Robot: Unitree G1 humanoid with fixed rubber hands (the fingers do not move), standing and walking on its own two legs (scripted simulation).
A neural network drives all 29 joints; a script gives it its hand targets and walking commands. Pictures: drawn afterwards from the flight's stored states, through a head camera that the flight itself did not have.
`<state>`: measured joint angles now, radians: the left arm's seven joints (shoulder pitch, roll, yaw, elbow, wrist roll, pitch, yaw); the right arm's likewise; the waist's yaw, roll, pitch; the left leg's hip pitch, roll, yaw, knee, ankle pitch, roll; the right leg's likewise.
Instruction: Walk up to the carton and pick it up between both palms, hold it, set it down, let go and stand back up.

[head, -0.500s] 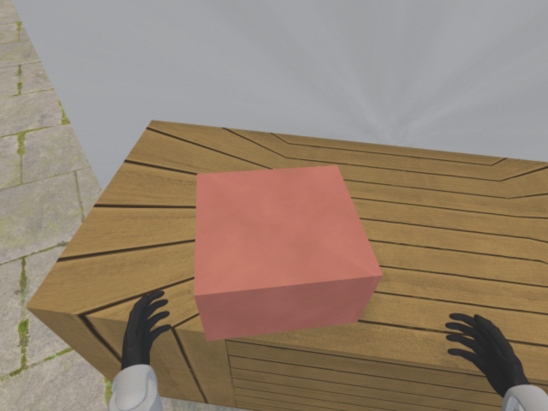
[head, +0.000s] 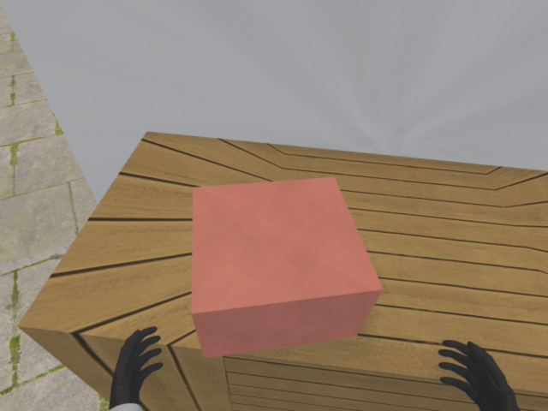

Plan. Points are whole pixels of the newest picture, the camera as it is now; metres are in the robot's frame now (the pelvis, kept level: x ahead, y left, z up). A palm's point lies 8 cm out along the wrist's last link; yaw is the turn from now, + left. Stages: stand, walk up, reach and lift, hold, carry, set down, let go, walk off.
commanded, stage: set down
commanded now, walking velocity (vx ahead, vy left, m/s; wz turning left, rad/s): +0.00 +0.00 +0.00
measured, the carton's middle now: (274, 261) +0.40 +0.03 -0.06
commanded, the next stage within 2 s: let go in 1.22 s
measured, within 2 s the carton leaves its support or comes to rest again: neither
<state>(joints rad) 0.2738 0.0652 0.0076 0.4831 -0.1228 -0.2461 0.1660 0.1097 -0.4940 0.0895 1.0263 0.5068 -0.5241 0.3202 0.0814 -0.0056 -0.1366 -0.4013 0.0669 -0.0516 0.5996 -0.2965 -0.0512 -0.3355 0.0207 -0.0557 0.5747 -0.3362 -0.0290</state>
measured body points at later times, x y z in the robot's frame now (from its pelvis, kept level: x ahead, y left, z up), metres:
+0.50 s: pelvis +0.01 +0.00 +0.00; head -0.01 +0.01 +0.45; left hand +0.17 +0.22 -0.06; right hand +0.18 -0.28 -0.06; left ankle +0.00 +0.16 -0.73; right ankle -0.03 -0.10 -0.73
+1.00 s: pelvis +0.01 +0.00 +0.01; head +0.01 +0.01 +0.46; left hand +0.16 +0.24 -0.07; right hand +0.18 -0.24 -0.08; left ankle +0.00 +0.16 -0.73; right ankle -0.03 -0.10 -0.73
